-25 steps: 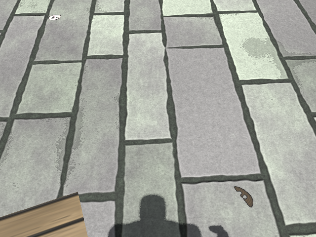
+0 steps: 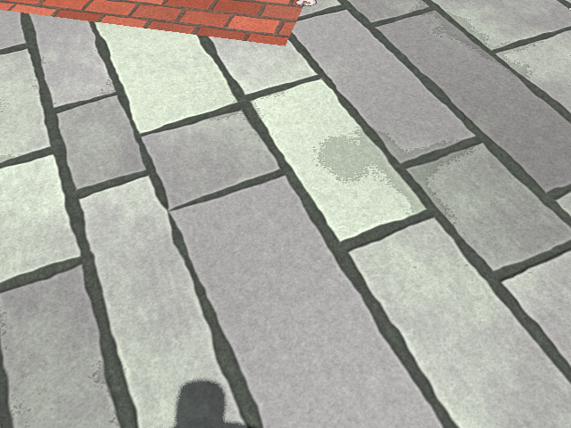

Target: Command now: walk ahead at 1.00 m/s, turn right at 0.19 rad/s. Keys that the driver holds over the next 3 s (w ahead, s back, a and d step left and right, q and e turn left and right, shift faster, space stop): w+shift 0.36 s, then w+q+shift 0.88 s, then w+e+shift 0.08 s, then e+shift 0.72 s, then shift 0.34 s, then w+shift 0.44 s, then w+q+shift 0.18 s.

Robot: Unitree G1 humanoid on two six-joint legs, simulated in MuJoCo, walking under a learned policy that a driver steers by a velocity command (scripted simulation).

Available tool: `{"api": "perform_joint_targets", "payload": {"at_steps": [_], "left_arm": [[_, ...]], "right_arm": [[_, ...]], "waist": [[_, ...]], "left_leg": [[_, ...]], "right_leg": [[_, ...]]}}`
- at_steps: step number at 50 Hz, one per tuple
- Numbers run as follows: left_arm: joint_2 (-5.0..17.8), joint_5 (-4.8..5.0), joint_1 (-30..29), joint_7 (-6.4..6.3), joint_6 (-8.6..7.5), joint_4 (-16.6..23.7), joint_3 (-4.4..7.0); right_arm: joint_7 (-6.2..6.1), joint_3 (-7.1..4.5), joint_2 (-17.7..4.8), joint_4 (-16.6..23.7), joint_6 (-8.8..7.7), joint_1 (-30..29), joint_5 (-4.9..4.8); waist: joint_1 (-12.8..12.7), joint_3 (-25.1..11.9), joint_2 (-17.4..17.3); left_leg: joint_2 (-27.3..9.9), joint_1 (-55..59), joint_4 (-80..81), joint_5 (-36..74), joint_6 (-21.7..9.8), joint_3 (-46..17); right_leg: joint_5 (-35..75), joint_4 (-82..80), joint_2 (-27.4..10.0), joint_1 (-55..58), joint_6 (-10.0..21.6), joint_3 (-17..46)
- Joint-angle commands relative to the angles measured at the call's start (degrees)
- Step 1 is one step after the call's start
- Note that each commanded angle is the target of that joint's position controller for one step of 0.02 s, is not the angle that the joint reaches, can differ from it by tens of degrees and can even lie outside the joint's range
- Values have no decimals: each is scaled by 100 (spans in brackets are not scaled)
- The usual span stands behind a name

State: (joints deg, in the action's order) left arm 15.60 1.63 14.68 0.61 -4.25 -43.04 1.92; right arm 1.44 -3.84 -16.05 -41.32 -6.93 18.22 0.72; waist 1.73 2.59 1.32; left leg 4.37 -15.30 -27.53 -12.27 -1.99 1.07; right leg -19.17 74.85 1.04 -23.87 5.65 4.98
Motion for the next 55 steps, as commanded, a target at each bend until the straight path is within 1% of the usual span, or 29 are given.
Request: {"api": "perform_joint_targets", "payload": {"at_steps": [1,6,12,14,16,17,18,19,20,21,23,24,26,28,33,36,38,39,40,41,42,43,44,45,46,48,51,53,55], "left_arm": [[161,21,-352,43,-107,608,10],[90,-171,-1449,131,-201,1030,-130],[295,-39,-2555,302,-325,1441,-31],[614,-9,-2140,268,-271,1468,132],[1016,56,180,109,-119,925,369],[1434,-80,1347,31,-52,569,455],[1419,-67,1487,131,-149,483,433],[790,-115,1291,84,-125,395,326],[606,-187,1012,56,-134,346,269],[590,-256,653,80,-194,271,270],[173,-395,118,128,-305,196,167],[57,-304,-43,163,-336,140,151],[130,-164,-187,170,-377,18,178],[384,-255,-258,110,-416,-41,230],[673,-229,353,-55,-462,-214,219],[1117,-262,648,-179,-268,-246,286],[1452,-310,555,-309,-25,-150,374],[1554,-323,214,-311,50,-32,402],[1487,-246,-167,-271,23,97,394],[367,-277,10,-137,-247,350,110],[225,9,666,-6,-549,743,-72],[764,102,-289,37,-702,879,1],[687,152,-703,29,-737,1096,5],[583,-11,-667,-22,-699,1022,-19],[567,-159,-485,-35,-631,948,2],[674,-233,-348,-48,-470,910,70],[420,-338,-1326,-87,-390,1286,-21],[166,-297,-1845,-51,-385,1488,-75],[378,-122,-1942,-44,-393,1562,50]], "right_arm": [[104,49,-93,76,-87,300,-58],[-26,7,-514,-168,-106,500,-154],[-115,77,-727,-688,36,1336,-224],[-157,74,-901,-828,151,1435,-93],[-228,42,-1132,-789,315,913,14],[-240,169,-543,-532,283,1078,119],[-139,409,107,-541,71,1759,-155],[-137,207,-618,-437,-54,987,-424],[-123,195,-665,-205,-110,216,-544],[-129,231,-465,-118,-122,-106,-466],[-96,177,-310,-219,92,136,-349],[-91,180,-187,-291,230,282,-355],[-99,202,-65,-253,401,114,-327],[-114,215,-105,-30,414,-358,-287],[145,247,-114,320,252,-1465,-228],[342,125,-436,599,189,-1766,-295],[344,-62,-775,536,279,-900,-383],[288,-239,-1140,259,396,346,-376],[168,-428,-1482,-80,509,1670,-346],[84,-514,-1845,-131,628,1642,-300],[85,-343,-1600,198,434,1070,-94],[47,-294,-1079,321,340,1136,-71],[85,-229,-916,241,223,932,-19],[116,-191,-776,304,128,539,-53],[81,-188,-797,413,104,140,-53],[12,-166,-753,499,146,-139,-140],[-162,-145,-725,445,178,-63,-264],[-229,-201,-841,372,247,20,-288],[-246,-243,-902,260,271,269,-339]], "waist": [[-143,-82,-348],[-20,532,-214],[216,524,-487],[-197,-71,-1057],[-1535,-1169,-1252],[-1476,-2161,-18],[-979,-3419,1746],[-1186,-2513,1161],[-1123,-1392,676],[-810,-780,-201],[-206,-349,-19],[-54,-243,72],[43,185,69],[34,499,53],[-385,640,-441],[-296,360,16],[341,-261,600],[998,-819,757],[1641,-1225,437],[1026,-1051,-2208],[341,-2406,-2163],[766,-1899,-916],[387,-907,12],[39,-614,523],[-245,-358,497],[-489,-20,279],[-204,402,163],[104,356,-178],[270,97,-423]], "left_leg": [[-1509,1284,1616,-382,-1076,-2325],[-1277,513,2195,1090,-999,-1196],[-1440,1511,2221,3352,-708,-430],[-1638,2222,1147,5984,-557,-367],[-1606,1308,-1549,6918,-310,-160],[-949,-678,-3903,3464,-209,-159],[-67,-2158,-5582,-1300,-111,-946],[-481,-2858,-5751,-1158,-303,-1105],[-689,-3086,-5642,-948,-318,-955],[-908,-2954,-5264,-675,-310,-890],[-1303,-2295,-4879,-272,-242,-960],[-1414,-2142,-4738,-293,-201,-961],[-1542,-2319,-4481,-85,-113,-910],[-1502,-2598,-3875,741,2,-875],[-1038,-2130,-1794,2863,-237,40],[-419,-1911,-1098,2428,-473,718],[63,-1018,-1361,1337,-624,1061],[87,288,-1580,937,-827,843],[-66,2161,-1156,1005,-1035,231],[-840,3579,-994,1184,-1775,-1450],[-1959,4568,510,-2182,-2914,-5152],[-1840,4022,1313,-3048,-2351,-5389],[-1720,2903,1540,-2668,-2046,-5055],[-1556,2015,1456,-1971,-1958,-4609],[-1251,1154,1418,-1329,-1958,-4115],[-864,243,1563,-577,-1896,-3351],[-415,-963,1645,174,-1673,-2442],[-128,-1562,1549,-12,-1328,-2105],[-216,-1351,1361,-551,-1111,-2398]], "right_leg": [[156,-510,-673,-1797,-21,245],[1898,-2445,-809,-1929,-298,-262],[2802,-4413,-77,-701,-126,-830],[1959,-4273,277,-95,92,-1049],[1842,-4235,39,2492,442,-774],[628,-3961,-1228,4857,771,1043],[-1672,-5115,-2333,6033,1670,4287],[-2120,-5708,-2014,5499,1258,4136],[-1251,-5792,-1880,4444,1045,3015],[-443,-5979,-1724,3368,913,2405],[248,-6289,-1501,1957,794,1468],[428,-6464,-1448,1588,735,1090],[1062,-6744,-1363,1030,502,250],[1649,-6980,-1221,738,424,-418],[2573,-7192,-948,1327,-39,-1602],[5802,-6398,-1109,2739,-412,-1818],[8543,-4818,-1326,3235,-499,-1829],[8994,-3446,-1423,2866,-440,-1721],[7766,-1472,-1120,1681,-449,-1697],[-173,1607,366,-818,-794,-1445],[-1219,2583,571,-2399,-697,308],[-609,1894,216,-2506,-315,552],[-328,1121,45,-2500,-202,478],[-165,527,-204,-2097,-204,507],[-79,151,-308,-1630,-303,554],[-43,-594,-458,-1237,-546,452],[926,-2434,-404,-671,-874,0],[2195,-3664,-130,254,-977,-219],[2772,-4185,28,825,-1076,-44]]}}
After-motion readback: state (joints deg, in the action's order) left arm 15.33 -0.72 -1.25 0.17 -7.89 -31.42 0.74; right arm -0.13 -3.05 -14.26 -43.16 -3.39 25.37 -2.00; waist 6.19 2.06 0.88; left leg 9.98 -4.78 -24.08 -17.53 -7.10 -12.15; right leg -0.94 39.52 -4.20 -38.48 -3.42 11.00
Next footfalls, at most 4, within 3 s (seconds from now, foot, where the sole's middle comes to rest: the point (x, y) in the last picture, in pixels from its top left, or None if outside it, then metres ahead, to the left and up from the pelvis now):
0.32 right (354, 402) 0.53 -0.12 -0.77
0.80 left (255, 253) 0.97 0.11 -0.77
1.22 right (261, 146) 1.41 0.09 -0.77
1.58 left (154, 143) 1.45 0.45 -0.77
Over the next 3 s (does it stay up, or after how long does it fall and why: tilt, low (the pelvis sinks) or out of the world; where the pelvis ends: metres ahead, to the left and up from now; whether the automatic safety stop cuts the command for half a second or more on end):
stays up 1.73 0.24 0.00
